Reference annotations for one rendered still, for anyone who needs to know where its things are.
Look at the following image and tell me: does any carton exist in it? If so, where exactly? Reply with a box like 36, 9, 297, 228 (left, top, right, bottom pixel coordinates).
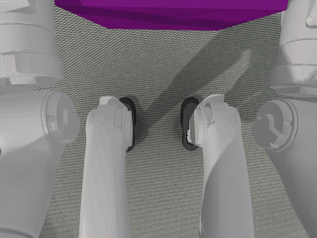
54, 0, 288, 31

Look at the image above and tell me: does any left robot forearm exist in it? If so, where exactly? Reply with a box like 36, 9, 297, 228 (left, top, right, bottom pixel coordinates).
0, 0, 64, 96

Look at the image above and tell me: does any left robot upper arm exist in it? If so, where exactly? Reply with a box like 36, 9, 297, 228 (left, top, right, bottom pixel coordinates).
0, 89, 80, 238

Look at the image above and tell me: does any right robot upper arm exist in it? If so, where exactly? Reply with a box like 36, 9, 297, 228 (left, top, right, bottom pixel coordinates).
252, 98, 317, 238

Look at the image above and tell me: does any right robot forearm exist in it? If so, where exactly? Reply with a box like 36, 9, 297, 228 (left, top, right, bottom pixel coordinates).
268, 0, 317, 103

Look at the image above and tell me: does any robot left thigh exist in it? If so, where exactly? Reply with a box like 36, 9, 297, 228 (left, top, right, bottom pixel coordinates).
78, 104, 133, 238

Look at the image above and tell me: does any robot right foot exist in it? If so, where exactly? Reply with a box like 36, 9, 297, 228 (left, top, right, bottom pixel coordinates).
180, 97, 199, 151

